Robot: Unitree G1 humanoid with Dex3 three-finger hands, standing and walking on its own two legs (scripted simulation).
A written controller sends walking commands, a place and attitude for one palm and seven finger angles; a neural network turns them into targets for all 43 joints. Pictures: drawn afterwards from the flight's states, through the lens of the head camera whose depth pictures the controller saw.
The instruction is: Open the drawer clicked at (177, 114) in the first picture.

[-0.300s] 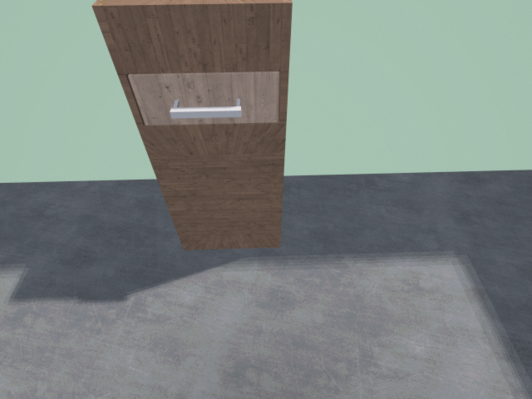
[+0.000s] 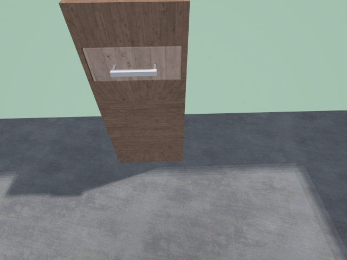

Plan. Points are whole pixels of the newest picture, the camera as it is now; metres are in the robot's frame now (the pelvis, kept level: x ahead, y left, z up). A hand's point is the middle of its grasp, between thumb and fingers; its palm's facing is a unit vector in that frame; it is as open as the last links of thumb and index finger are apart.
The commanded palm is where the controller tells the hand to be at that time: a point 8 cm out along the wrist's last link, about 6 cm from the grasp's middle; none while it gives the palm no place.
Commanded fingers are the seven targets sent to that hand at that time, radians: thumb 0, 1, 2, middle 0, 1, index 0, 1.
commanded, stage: look at it before walking up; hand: left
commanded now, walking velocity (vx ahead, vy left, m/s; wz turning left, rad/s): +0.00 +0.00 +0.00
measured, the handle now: (134, 69) +0.80 +0.21 -0.02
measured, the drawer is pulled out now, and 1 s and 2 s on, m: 0.00 0.00 0.00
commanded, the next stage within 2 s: take the last steps up to it in 0.54 s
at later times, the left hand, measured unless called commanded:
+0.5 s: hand out of the picture -0.02 +0.16 -0.18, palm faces +0.05 -0.98 -0.18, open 7.4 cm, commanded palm none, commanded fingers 0.00 0.90 0.90 -0.20 -0.30 -0.20 -0.30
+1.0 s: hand out of the picture +0.00 +0.18 -0.20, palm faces +0.08 -0.99 -0.14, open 7.4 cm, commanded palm none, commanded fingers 0.00 0.90 0.90 -0.20 -0.30 -0.20 -0.30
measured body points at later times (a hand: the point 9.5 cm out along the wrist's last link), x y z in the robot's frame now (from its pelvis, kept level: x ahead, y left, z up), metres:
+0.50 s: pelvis +0.00 +0.00 +0.00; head +0.02 +0.00 +0.45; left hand -0.02 +0.21 -0.16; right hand -0.02 -0.20 -0.17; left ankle +0.00 +0.13 -0.74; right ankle -0.03 -0.07 -0.74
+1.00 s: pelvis +0.06 +0.02 -0.02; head +0.06 +0.04 +0.43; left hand +0.00 +0.23 -0.19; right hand +0.00 -0.19 -0.17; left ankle +0.00 +0.13 -0.74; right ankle -0.03 -0.07 -0.73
